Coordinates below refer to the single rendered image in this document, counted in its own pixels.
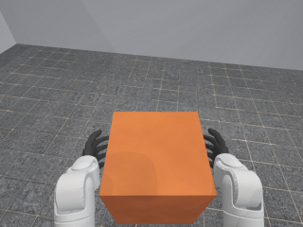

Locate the robot left hand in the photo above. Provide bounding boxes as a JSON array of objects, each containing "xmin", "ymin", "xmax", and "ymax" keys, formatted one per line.
[{"xmin": 82, "ymin": 130, "xmax": 110, "ymax": 169}]

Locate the robot right forearm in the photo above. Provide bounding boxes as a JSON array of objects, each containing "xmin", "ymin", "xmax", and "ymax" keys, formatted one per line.
[{"xmin": 213, "ymin": 153, "xmax": 264, "ymax": 227}]

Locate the robot left forearm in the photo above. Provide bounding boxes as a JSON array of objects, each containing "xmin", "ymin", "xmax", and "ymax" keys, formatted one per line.
[{"xmin": 54, "ymin": 155, "xmax": 100, "ymax": 227}]

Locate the robot right hand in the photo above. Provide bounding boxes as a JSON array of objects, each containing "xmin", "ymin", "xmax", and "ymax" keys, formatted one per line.
[{"xmin": 203, "ymin": 128, "xmax": 229, "ymax": 168}]

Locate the carton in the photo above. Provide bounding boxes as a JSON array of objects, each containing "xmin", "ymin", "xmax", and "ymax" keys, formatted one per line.
[{"xmin": 98, "ymin": 112, "xmax": 217, "ymax": 224}]

